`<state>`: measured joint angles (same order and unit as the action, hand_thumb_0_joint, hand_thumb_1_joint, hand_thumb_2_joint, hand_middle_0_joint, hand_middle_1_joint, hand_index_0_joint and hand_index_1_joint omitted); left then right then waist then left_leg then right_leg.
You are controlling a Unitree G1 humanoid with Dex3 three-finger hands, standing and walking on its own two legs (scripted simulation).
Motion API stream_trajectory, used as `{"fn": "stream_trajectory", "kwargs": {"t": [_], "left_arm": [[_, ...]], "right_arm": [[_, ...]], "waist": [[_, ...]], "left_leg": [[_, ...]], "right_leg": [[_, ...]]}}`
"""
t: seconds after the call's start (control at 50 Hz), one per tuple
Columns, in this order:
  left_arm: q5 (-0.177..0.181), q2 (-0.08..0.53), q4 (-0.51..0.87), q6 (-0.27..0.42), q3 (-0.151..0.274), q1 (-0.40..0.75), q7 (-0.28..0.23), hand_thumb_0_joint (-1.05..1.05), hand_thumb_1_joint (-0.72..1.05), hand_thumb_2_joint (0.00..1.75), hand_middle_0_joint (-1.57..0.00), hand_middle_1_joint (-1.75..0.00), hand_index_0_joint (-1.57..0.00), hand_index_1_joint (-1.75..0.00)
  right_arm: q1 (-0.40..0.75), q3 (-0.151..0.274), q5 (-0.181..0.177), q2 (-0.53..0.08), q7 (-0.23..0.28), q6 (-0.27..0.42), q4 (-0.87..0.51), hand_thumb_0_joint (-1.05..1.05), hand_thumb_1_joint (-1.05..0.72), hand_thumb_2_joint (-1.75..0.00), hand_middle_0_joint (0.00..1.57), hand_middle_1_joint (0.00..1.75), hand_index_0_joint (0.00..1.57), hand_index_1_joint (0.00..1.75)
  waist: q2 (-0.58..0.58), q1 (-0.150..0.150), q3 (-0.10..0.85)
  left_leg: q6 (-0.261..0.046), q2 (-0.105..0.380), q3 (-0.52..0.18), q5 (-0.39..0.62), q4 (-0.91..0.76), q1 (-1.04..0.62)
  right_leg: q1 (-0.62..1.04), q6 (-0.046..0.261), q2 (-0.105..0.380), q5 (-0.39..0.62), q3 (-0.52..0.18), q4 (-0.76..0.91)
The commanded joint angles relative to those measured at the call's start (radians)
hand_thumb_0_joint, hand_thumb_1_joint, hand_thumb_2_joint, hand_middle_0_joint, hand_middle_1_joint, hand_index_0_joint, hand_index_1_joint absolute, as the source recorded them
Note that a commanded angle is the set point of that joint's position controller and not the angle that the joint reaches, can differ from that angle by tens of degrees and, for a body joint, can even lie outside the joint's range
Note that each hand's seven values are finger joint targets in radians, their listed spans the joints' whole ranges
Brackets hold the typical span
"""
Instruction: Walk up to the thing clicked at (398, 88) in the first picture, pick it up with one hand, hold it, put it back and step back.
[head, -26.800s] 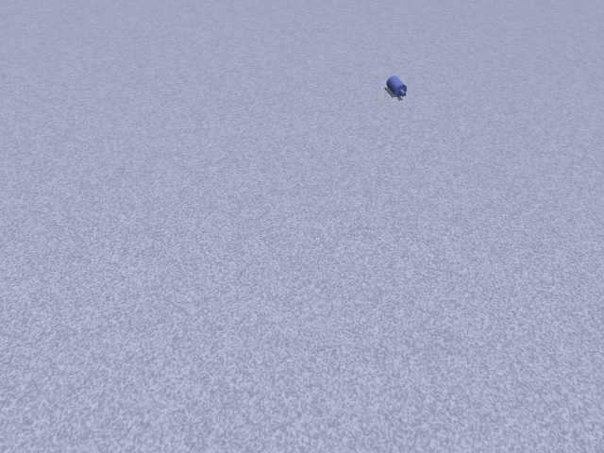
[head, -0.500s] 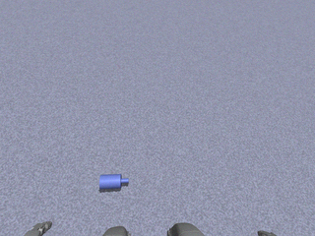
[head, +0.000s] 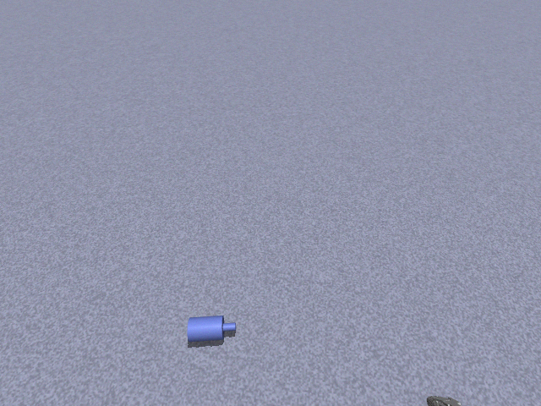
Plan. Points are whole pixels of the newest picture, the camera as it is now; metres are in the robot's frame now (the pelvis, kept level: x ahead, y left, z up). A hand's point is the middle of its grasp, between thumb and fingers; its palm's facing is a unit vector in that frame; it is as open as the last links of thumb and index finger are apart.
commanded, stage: walk up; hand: left
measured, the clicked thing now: (212, 328) +0.49 +0.21 -0.73
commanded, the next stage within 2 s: none
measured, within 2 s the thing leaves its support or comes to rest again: neither
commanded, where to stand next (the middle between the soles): +0.11 -0.01 m, yaw +0 degrees
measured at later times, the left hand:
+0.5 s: hand out of the picture +0.07 +0.26 -0.15, palm faces -0.02 -0.94 -0.34, open 7.4 cm
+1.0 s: hand out of the picture +0.10 +0.25 -0.15, palm faces +0.01 -0.94 -0.34, open 7.4 cm
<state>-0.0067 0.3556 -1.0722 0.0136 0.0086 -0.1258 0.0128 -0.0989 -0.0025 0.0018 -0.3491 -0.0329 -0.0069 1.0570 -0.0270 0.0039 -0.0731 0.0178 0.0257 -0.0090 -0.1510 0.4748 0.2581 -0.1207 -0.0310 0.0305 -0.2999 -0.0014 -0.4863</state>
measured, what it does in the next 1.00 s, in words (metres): stands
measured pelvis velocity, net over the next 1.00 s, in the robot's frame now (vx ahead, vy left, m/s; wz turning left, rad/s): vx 0.02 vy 0.00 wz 0.02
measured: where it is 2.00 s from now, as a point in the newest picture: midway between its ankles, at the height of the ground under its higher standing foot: outside the picture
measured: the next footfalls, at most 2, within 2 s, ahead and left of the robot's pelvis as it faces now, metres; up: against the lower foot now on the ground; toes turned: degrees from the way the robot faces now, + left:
left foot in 1.72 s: -0.04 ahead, +0.14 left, +0.00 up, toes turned +5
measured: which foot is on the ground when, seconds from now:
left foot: down 0.00-1.00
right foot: down 0.00-1.00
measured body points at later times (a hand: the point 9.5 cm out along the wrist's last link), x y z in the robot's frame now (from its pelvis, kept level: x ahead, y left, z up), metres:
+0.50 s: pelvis +0.01 +0.01 +0.01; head +0.02 +0.01 +0.46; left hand +0.07 +0.31 -0.13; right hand +0.09 -0.29 -0.12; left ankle +0.07 +0.13 -0.74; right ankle -0.02 -0.14 -0.74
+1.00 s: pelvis +0.02 +0.00 +0.01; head +0.03 -0.01 +0.46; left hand +0.10 +0.30 -0.12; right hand +0.12 -0.30 -0.12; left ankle +0.07 +0.13 -0.74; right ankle -0.02 -0.14 -0.74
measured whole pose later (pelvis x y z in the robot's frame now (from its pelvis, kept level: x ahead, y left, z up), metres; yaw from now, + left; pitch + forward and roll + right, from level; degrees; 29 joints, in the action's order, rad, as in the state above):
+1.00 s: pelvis +0.02 +0.00 +0.01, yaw +1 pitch -2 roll -1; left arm -0.01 0.34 -1.14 0.01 0.02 -0.09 0.00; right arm -0.05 0.01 0.00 -0.34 -0.02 -0.02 1.13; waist -0.01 0.00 -0.06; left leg 0.03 0.03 -0.03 -0.11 0.36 0.21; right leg -0.04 -0.03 0.02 -0.24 0.02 -0.32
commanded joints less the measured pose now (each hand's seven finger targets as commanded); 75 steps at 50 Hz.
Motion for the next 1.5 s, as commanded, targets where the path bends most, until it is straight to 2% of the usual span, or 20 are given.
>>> {"fn": "stream_trajectory", "kwargs": {"t": [0.0, 0.08, 0.22, 0.34, 0.46, 0.68, 1.06, 1.08, 1.12, 1.18, 1.2, 1.28, 1.32, 1.34, 1.36, 1.38, 1.4, 1.42, 1.44, 1.48], "left_arm": [[0.006, 0.237, 0.052, 0.023, 0.045, 0.086, -0.019, 0.00, 0.90, 0.90, -0.20, -0.30, -0.20, -0.30], [0.005, 0.226, 0.033, 0.017, 0.041, 0.067, -0.016, 0.00, 0.90, 0.90, -0.20, -0.30, -0.20, -0.30], [0.006, 0.215, 0.006, 0.014, 0.038, 0.062, -0.015, 0.00, 0.90, 0.90, -0.20, -0.30, -0.20, -0.30], [0.004, 0.214, -0.012, 0.015, 0.036, 0.057, -0.016, 0.00, 0.90, 0.90, -0.20, -0.30, -0.20, -0.30], [-0.001, 0.221, -0.016, 0.018, 0.035, 0.065, -0.017, 0.00, 0.90, 0.90, -0.20, -0.30, -0.20, -0.30], [0.001, 0.219, -0.020, 0.021, 0.041, 0.058, -0.023, 0.00, 0.90, 0.90, -0.20, -0.30, -0.20, -0.30], [-0.004, 0.216, 0.000, 0.013, 0.050, 0.064, -0.027, 0.00, 0.90, 0.90, -0.20, -0.30, -0.20, -0.30], [0.007, 0.283, 0.020, -0.001, 0.076, 0.060, -0.038, 0.00, 0.90, 0.90, -0.20, -0.30, -0.20, -0.30], [0.014, 0.258, 0.044, -0.011, 0.078, 0.040, -0.046, 0.00, 0.90, 0.90, -0.20, -0.30, -0.20, -0.30], [0.013, 0.244, 0.092, -0.025, 0.081, 0.046, -0.045, 0.00, 0.90, 0.90, -0.20, -0.30, -0.20, -0.30], [0.013, 0.236, 0.100, -0.032, 0.083, 0.035, -0.045, 0.00, 0.90, 0.90, -0.20, -0.30, -0.20, -0.30], [0.008, 0.203, 0.105, -0.059, 0.092, -0.096, -0.041, 0.00, 0.90, 0.90, -0.20, -0.30, -0.20, -0.30], [0.005, 0.205, 0.095, -0.058, 0.104, -0.177, -0.037, 0.00, 0.90, 0.90, -0.20, -0.30, -0.20, -0.30], [0.003, 0.222, 0.096, -0.053, 0.112, -0.206, -0.041, 0.00, 0.90, 0.90, -0.20, -0.30, -0.20, -0.30], [-0.016, 0.288, 0.122, -0.041, 0.125, -0.193, -0.044, 0.00, 0.90, 0.90, -0.20, -0.30, -0.20, -0.30], [-0.036, 0.371, 0.168, -0.028, 0.147, -0.095, -0.046, 0.00, 0.90, 0.90, -0.20, -0.30, -0.20, -0.30], [-0.043, 0.361, 0.205, -0.021, 0.142, -0.020, -0.049, 0.00, 0.90, 0.90, -0.20, -0.30, -0.20, -0.30], [-0.047, 0.379, 0.222, -0.014, 0.145, 0.036, -0.054, 0.00, 0.90, 0.90, -0.20, -0.30, -0.20, -0.30], [-0.043, 0.351, 0.239, -0.007, 0.145, 0.066, -0.054, 0.00, 0.90, 0.90, -0.20, -0.30, -0.20, -0.30], [-0.042, 0.287, 0.244, 0.005, 0.130, 0.096, -0.057, 0.00, 0.90, 0.90, -0.20, -0.30, -0.20, -0.30]], "right_arm": [[0.054, 0.050, 0.002, -0.223, 0.018, 0.030, -0.026, 0.00, -0.90, -0.90, 0.20, 0.30, 0.20, 0.30], [0.077, 0.050, 0.005, -0.228, 0.020, 0.032, -0.013, 0.00, -0.90, -0.90, 0.20, 0.30, 0.20, 0.30], [0.075, 0.053, 0.006, -0.222, 0.022, 0.034, 0.009, 0.00, -0.90, -0.90, 0.20, 0.30, 0.20, 0.30], [0.077, 0.051, 0.002, -0.218, 0.024, 0.033, 0.015, 0.00, -0.90, -0.90, 0.20, 0.30, 0.20, 0.30], [0.078, 0.052, 0.002, -0.219, 0.023, 0.028, 0.018, 0.00, -0.90, -0.90, 0.20, 0.30, 0.20, 0.30], [0.083, 0.053, -0.003, -0.203, 0.024, 0.021, 0.019, 0.00, -0.90, -0.90, 0.20, 0.30, 0.20, 0.30], [0.091, 0.054, 0.002, -0.198, 0.026, 0.015, 0.011, 0.00, -0.90, -0.90, 0.20, 0.30, 0.20, 0.30], [0.096, 0.085, 0.004, -0.276, 0.025, -0.006, -0.004, 0.00, -0.90, -0.90, 0.20, 0.30, 0.20, 0.30], [0.067, 0.090, -0.006, -0.247, 0.028, -0.016, -0.020, 0.00, -0.90, -0.90, 0.20, 0.30, 0.20, 0.30], [0.056, 0.110, -0.007, -0.268, 0.026, -0.029, -0.060, 0.00, -0.90, -0.90, 0.20, 0.30, 0.20, 0.30], [0.060, 0.115, -0.005, -0.270, 0.025, -0.036, -0.074, 0.00, -0.90, -0.90, 0.20, 0.30, 0.20, 0.30], [0.133, 0.134, 0.019, -0.296, 0.022, -0.058, -0.170, 0.00, -0.90, -0.90, 0.20, 0.30, 0.20, 0.30], [0.174, 0.139, 0.028, -0.285, 0.021, -0.070, -0.210, 0.00, -0.90, -0.90, 0.20, 0.30, 0.20, 0.30], [0.201, 0.136, 0.029, -0.264, 0.022, -0.077, -0.232, 0.00, -0.90, -0.90, 0.20, 0.30, 0.20, 0.30], [0.198, 0.123, 0.016, -0.213, 0.025, -0.077, -0.243, 0.00, -0.90, -0.90, 0.20, 0.30, 0.20, 0.30], [0.173, 0.112, 0.014, -0.169, 0.033, -0.076, -0.252, 0.00, -0.90, -0.90, 0.20, 0.30, 0.20, 0.30], [0.093, 0.115, 0.023, -0.187, 0.039, -0.077, -0.231, 0.00, -0.90, -0.90, 0.20, 0.30, 0.20, 0.30], [0.021, 0.123, 0.022, -0.204, 0.040, -0.079, -0.218, 0.00, -0.90, -0.90, 0.20, 0.30, 0.20, 0.30], [-0.008, 0.129, 0.013, -0.229, 0.036, -0.077, -0.207, 0.00, -0.90, -0.90, 0.20, 0.30, 0.20, 0.30], [-0.063, 0.143, 0.007, -0.247, 0.018, -0.065, -0.181, 0.00, -0.90, -0.90, 0.20, 0.30, 0.20, 0.30]], "waist": [[0.052, -0.009, 0.053], [0.004, 0.002, 0.065], [-0.046, 0.000, 0.089], [-0.038, -0.002, 0.106], [-0.002, -0.013, 0.097], [0.037, -0.011, 0.118], [0.003, -0.007, 0.106], [-0.023, -0.004, 0.014], [0.006, -0.005, 0.069], [-0.029, -0.018, 0.168], [-0.059, -0.016, 0.182], [-0.193, 0.016, 0.211], [-0.179, 0.060, 0.190], [-0.118, 0.086, 0.161], [0.101, 0.106, 0.099], [0.233, 0.071, 0.036], [0.164, 0.027, 0.031], [0.201, -0.006, 0.044], [0.175, -0.027, 0.039], [0.141, -0.043, 0.050]], "left_leg": [[-0.035, 0.081, -0.100, -0.012, -0.121, -0.102], [-0.041, 0.102, -0.130, -0.114, -0.183, -0.066], [-0.035, 0.109, -0.141, -0.099, -0.218, -0.054], [-0.037, 0.113, -0.135, -0.016, -0.197, -0.088], [-0.037, 0.100, -0.126, -0.041, -0.188, -0.102], [-0.029, 0.095, -0.093, 0.188, -0.134, -0.179], [-0.033, 0.098, -0.092, 0.173, -0.155, -0.148], [-0.035, 0.091, -0.088, 0.409, -0.062, -0.102], [-0.050, 0.092, -0.066, 0.492, -0.024, -0.127], [-0.096, 0.120, -0.097, 0.463, -0.020, -0.110], [-0.110, 0.137, -0.129, 0.389, -0.037, -0.097], [-0.238, 0.251, -0.272, 0.132, -0.125, 0.086], [-0.214, 0.219, -0.241, 0.092, -0.037, 0.159], [-0.170, 0.147, -0.188, 0.114, 0.098, 0.168], [-0.074, -0.032, -0.116, -0.009, 0.317, 0.194], [-0.023, -0.166, -0.132, -0.399, 0.516, 0.297], [-0.022, -0.128, -0.204, -0.453, 0.635, 0.288], [-0.029, -0.118, -0.213, -0.452, 0.722, 0.262], [-0.024, -0.107, -0.230, -0.399, 0.759, 0.235], [0.001, -0.110, -0.203, -0.271, 0.746, 0.218]], "right_leg": [[-0.095, 0.060, 0.093, 0.021, -0.099, 0.196], [-0.039, 0.060, 0.075, 0.034, -0.071, 0.187], [0.003, 0.056, 0.072, 0.070, -0.059, 0.189], [-0.004, 0.052, 0.078, 0.089, -0.055, 0.205], [-0.033, 0.049, 0.082, 0.100, -0.060, 0.221], [-0.031, 0.037, 0.098, 0.212, -0.053, 0.228], [0.016, 0.038, 0.091, 0.201, -0.035, 0.232], [-0.052, 0.045, 0.099, 0.410, -0.038, 0.118], [-0.042, 0.052, 0.084, 0.460, -0.006, 0.075], [-0.024, 0.069, 0.056, 0.336, 0.004, -0.039], [-0.039, 0.074, 0.042, 0.250, 0.007, -0.083], [-0.009, 0.078, -0.052, -0.230, 0.032, -0.357], [0.000, 0.103, -0.018, -0.191, 0.001, -0.303], [-0.040, 0.127, 0.042, -0.127, -0.059, -0.161], [-0.128, 0.173, 0.216, 0.081, -0.295, 0.099], [-0.163, 0.245, 0.364, 0.240, -0.478, 0.191], [-0.200, 0.288, 0.391, 0.320, -0.451, 0.165], [-0.264, 0.325, 0.422, 0.328, -0.468, 0.165], [-0.277, 0.303, 0.372, 0.302, -0.395, 0.152], [-0.186, 0.210, 0.220, 0.192, -0.207, 0.123]]}}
